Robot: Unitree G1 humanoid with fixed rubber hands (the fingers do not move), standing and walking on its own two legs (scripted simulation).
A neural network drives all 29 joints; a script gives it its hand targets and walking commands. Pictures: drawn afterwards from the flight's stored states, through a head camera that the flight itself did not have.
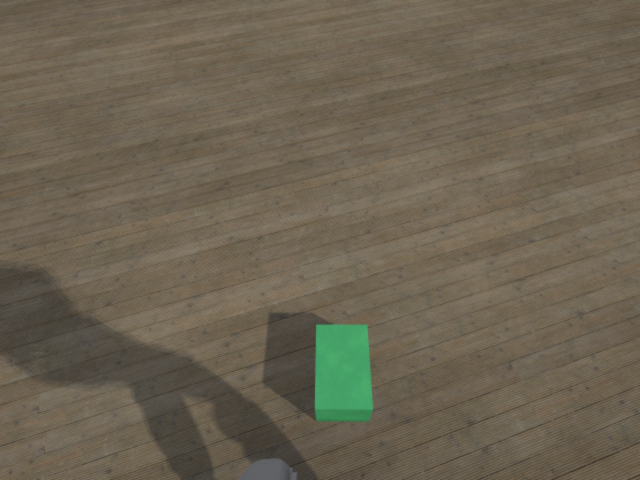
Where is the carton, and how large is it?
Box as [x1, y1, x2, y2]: [315, 325, 372, 421]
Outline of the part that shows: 316,325 316,420 368,421 372,410 367,326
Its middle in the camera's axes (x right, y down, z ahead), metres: +0.07 +0.38 +1.16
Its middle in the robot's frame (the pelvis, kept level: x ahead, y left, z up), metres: +0.47 -0.04 -0.70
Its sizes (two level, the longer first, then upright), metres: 0.241 0.154 0.144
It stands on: the floor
